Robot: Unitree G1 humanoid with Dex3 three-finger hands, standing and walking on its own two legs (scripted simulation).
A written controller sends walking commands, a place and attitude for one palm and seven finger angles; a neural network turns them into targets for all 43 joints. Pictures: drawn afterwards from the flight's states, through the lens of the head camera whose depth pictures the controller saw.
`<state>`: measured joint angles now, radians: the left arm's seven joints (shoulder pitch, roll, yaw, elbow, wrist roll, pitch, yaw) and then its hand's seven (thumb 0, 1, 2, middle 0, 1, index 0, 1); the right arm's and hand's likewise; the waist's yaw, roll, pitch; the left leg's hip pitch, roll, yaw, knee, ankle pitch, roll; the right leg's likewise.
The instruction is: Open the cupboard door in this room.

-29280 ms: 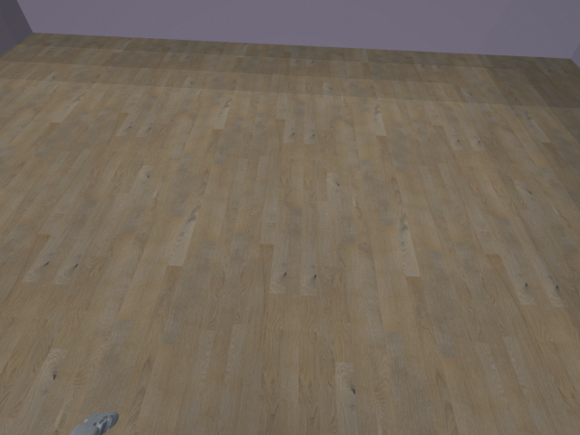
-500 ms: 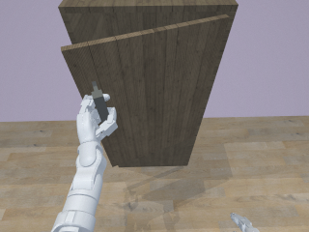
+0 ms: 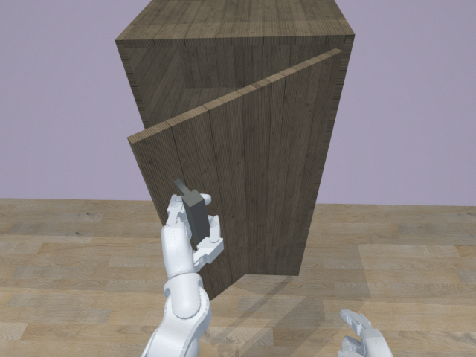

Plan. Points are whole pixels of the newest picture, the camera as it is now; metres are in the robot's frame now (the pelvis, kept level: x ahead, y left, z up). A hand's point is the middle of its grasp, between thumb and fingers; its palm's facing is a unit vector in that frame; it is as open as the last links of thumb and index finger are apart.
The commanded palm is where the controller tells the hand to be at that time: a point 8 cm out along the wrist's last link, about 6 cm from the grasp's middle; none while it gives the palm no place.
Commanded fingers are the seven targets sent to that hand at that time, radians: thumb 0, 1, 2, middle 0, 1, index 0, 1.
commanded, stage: open thumb and fingers to let go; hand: left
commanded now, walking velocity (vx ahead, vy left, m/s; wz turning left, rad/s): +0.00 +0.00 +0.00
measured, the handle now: (193, 218) +0.33 +0.09 +0.08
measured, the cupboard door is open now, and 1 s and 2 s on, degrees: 41 39 43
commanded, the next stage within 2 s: slide the hand sideways off the handle in 0.84 s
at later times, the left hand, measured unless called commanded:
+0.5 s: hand (208, 231) +0.30 +0.06 +0.08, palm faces +0.30 -0.95 -0.03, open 11.7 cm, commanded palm +0.26 +0.09 +0.08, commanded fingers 0.00 -0.50 0.30 -0.28 -1.05 -0.28 -1.05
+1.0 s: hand (208, 237) +0.29 +0.06 +0.08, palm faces +0.20 -0.98 -0.04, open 14.8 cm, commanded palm +0.25 +0.09 +0.08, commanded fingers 0.00 -0.50 0.30 -0.15 -0.30 -0.15 -0.30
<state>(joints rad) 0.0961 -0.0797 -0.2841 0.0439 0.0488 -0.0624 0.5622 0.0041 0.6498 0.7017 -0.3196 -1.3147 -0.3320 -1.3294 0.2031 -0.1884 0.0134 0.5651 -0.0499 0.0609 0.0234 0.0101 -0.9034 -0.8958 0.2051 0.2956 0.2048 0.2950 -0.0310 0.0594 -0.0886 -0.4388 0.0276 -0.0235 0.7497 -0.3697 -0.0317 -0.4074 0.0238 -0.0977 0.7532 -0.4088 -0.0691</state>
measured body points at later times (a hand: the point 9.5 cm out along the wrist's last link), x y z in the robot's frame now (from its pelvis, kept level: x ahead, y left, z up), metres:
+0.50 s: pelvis +0.00 +0.00 +0.00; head +0.01 -0.02 +0.45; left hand +0.28 +0.11 +0.09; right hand +0.18 -0.21 -0.10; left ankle +0.01 +0.14 -0.71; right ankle -0.01 -0.07 -0.71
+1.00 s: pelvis -0.01 +0.02 -0.01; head +0.00 +0.00 +0.44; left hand +0.28 +0.11 +0.09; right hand +0.17 -0.19 -0.10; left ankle +0.01 +0.14 -0.71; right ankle -0.01 -0.07 -0.71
